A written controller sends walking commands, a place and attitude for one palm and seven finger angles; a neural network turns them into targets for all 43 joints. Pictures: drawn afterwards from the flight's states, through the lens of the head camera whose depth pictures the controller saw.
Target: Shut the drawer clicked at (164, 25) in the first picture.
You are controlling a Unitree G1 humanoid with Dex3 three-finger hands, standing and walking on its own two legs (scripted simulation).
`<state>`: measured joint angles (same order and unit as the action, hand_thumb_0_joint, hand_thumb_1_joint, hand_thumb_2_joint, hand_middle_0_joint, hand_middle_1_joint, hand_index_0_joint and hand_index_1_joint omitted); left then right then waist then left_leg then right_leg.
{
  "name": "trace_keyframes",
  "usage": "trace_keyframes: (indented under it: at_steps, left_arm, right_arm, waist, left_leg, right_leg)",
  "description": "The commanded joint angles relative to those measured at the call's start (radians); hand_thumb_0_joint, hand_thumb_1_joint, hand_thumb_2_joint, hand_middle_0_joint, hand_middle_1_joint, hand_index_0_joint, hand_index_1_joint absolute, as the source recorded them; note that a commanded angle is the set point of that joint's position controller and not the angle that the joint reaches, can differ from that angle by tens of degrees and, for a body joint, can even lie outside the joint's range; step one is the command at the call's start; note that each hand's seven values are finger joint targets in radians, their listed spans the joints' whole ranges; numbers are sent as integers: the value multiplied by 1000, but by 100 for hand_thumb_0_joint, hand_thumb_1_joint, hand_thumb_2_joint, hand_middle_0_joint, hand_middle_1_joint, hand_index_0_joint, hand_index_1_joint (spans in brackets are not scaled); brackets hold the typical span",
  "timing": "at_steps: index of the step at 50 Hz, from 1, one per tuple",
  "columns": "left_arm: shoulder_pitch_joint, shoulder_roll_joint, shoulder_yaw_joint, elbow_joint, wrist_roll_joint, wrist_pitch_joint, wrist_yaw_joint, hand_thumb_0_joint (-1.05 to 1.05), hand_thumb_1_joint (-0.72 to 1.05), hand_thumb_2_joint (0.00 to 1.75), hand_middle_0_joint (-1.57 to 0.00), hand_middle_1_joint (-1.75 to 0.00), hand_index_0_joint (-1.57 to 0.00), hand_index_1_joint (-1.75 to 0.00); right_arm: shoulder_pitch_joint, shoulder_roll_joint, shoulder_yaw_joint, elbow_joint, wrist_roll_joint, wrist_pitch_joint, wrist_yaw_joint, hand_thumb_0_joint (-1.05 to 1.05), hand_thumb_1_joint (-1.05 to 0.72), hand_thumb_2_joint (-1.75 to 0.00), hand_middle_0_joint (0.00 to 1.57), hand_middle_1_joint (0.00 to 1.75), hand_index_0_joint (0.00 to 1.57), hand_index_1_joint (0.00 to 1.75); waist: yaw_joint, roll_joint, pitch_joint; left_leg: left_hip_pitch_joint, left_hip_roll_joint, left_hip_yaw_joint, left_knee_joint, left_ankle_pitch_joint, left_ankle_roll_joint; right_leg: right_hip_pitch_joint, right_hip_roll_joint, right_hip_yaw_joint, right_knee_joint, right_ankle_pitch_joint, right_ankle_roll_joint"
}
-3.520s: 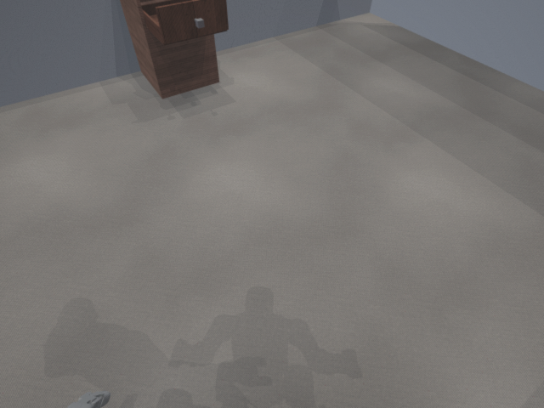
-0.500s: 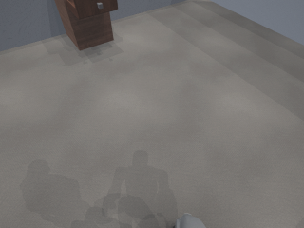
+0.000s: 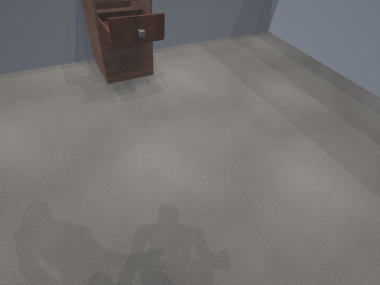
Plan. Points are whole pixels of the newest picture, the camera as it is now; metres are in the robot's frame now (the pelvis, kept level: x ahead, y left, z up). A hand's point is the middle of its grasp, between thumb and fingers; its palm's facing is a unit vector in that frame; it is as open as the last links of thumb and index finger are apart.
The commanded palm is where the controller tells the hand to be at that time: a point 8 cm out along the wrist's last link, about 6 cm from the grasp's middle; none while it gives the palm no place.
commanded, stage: walk to a spot facing it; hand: left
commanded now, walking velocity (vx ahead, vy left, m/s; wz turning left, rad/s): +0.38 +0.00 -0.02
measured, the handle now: (140, 32) +1.62 +0.42 -0.20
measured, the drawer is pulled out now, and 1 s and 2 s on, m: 0.28 0.28 0.28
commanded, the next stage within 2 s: none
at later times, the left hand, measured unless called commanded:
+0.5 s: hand (149, 209) +0.35 +0.13 -0.16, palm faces +0.00 -0.98 -0.20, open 7.3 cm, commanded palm none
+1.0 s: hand (140, 178) +0.45 +0.18 -0.17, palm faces +0.07 -0.99 -0.14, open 7.3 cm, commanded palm none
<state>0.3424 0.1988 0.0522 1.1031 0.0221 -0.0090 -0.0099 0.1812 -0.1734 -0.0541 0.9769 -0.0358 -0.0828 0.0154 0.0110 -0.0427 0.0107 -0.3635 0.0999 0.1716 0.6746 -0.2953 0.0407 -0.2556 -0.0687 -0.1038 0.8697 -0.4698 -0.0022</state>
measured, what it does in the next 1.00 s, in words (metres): walks ahead: right foot, then left foot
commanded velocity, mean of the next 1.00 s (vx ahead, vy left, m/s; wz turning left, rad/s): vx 0.38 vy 0.00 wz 0.00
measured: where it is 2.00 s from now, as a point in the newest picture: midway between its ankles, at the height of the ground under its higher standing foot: (192, 171)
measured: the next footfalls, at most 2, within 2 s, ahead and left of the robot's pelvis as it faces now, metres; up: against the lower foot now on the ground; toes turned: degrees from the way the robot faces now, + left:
right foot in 0.40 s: +0.35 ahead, -0.15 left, +0.00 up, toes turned -11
left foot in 0.84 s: +0.55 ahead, +0.10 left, +0.00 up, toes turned +12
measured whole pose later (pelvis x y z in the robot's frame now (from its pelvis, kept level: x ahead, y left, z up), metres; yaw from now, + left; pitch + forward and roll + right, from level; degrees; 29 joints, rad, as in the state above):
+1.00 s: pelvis +0.48 +0.01 +0.01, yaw +0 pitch -1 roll -1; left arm 0.32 0.18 0.06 1.12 0.02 -0.02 -0.02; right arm 0.20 -0.15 -0.05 1.01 -0.03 -0.08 -0.01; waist 0.02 -0.03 0.06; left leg -0.27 0.06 0.19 0.53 -0.24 0.05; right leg -0.42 -0.09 -0.07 1.20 -0.35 -0.01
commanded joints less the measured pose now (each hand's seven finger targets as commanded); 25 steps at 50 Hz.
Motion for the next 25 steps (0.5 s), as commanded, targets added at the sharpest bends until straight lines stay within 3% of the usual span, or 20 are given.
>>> trace_keyframes:
  at_steps: [1,3,4,7,10,13,16,17,18,19,20,21,22,23,24,25]
  left_arm:
    - [-119,51,18,-117,11,-47,-14,0,90,90,-20,-30,-20,-30]
    - [-64,27,17,-89,14,-33,-17,0,90,90,-20,-30,-20,-30]
    - [-47,24,15,-79,12,-26,-18,0,90,90,-20,-30,-20,-30]
    - [-83,12,17,-99,13,-11,-18,0,90,90,-20,-30,-20,-30]
    - [-185,7,13,-130,11,-13,-23,0,90,90,-20,-30,-20,-30]
    - [-254,0,10,-148,6,-20,-24,0,90,90,-20,-30,-20,-30]
    - [-253,12,16,-146,5,-30,-24,0,90,90,-20,-30,-20,-30]
    - [-198,23,19,-130,6,-35,-23,0,90,90,-20,-30,-20,-30]
    - [-77,43,26,-93,8,-42,-21,0,90,90,-20,-30,-20,-30]
    - [73,92,40,-45,14,-54,-14,0,90,90,-20,-30,-20,-30]
    - [220,207,73,-9,22,-65,3,0,90,90,-20,-30,-20,-30]
    - [280,277,76,8,0,-62,8,0,90,90,-20,-30,-20,-30]
    - [195,265,77,-7,-6,-59,10,0,90,90,-20,-30,-20,-30]
    - [87,199,58,-39,-5,-57,13,0,90,90,-20,-30,-20,-30]
    - [11,132,40,-52,-4,-58,19,0,90,90,-20,-30,-20,-30]
    - [-29,88,23,-63,2,-65,21,0,90,90,-20,-30,-20,-30]
  right_arm:
    - [239,-143,-20,44,7,6,-32,0,-90,-90,20,30,20,30]
    - [200,-109,-10,49,12,-9,-36,0,-90,-90,20,30,20,30]
    - [200,-99,-8,59,17,-14,-38,0,-90,-90,20,30,20,30]
    - [224,-97,-14,79,19,-16,-39,0,-90,-90,20,30,20,30]
    - [265,-96,-17,107,18,-13,-38,0,-90,-90,20,30,20,30]
    - [293,-102,-18,129,12,-6,-36,0,-90,-90,20,30,20,30]
    - [294,-112,-20,150,7,-1,-37,0,-90,-90,20,30,20,30]
    - [281,-122,-21,152,8,1,-38,0,-90,-90,20,30,20,30]
    - [262,-130,-22,152,12,3,-38,0,-90,-90,20,30,20,30]
    - [262,-119,-21,152,18,3,-31,0,-90,-90,20,30,20,30]
    - [301,-56,-10,136,31,-1,-22,0,-90,-90,20,30,20,30]
    - [270,-33,0,95,33,-2,-24,0,-90,-90,20,30,20,30]
    - [215,-44,-9,90,37,3,-24,0,-90,-90,20,30,20,30]
    - [158,-46,-18,78,29,8,-22,0,-90,-90,20,30,20,30]
    - [126,-37,-16,80,22,14,-19,0,-90,-90,20,30,20,30]
    - [148,-13,-9,88,13,26,-16,0,-90,-90,20,30,20,30]
  waist:
    - [-72,146,86]
    - [-30,157,59]
    - [-18,162,48]
    - [-13,113,66]
    - [-38,127,91]
    - [-60,154,107]
    - [-45,156,99]
    - [-13,154,70]
    - [44,140,9]
    - [107,69,-67]
    - [153,-163,-200]
    - [135,-224,-229]
    - [125,-197,-195]
    - [90,-97,-74]
    - [53,-12,9]
    - [14,-24,43]
  left_leg:
    - [294,295,-451,-499,-129,100]
    - [261,221,-265,-488,82,68]
    - [275,197,-213,-484,166,63]
    - [311,197,-157,-509,240,96]
    - [335,185,-116,-511,280,97]
    - [357,185,-77,-482,342,94]
    - [350,201,-68,-418,419,82]
    - [354,195,-57,-341,522,75]
    - [349,169,-28,-198,611,54]
    - [221,121,-4,12,576,22]
    - [-32,23,35,348,198,-18]
    - [-232,-77,-62,628,-269,-28]
    - [-264,-19,-164,733,-223,-15]
    - [-303,23,-172,749,-118,-16]
    - [-266,69,-184,694,-45,-13]
    - [-221,80,-171,637,-8,-25]
  right_leg:
    - [-488,-63,94,382,130,-8]
    - [-403,-72,79,329,205,13]
    - [-390,-71,73,309,238,20]
    - [-433,-86,56,213,270,41]
    - [-419,-85,24,22,297,42]
    - [-356,-54,-19,-154,310,24]
    - [-238,-18,-36,-228,297,-8]
    - [-156,8,-55,-257,276,-22]
    - [-12,41,-76,-310,294,-36]
    - [231,32,-46,-343,327,-55]
    - [491,-233,284,-410,278,-129]
    - [551,-410,617,-545,354,-214]
    - [440,-419,610,-596,188,-214]
    - [294,-378,524,-631,97,-188]
    - [142,-340,404,-642,98,-162]
    - [39,-301,307,-660,147,-137]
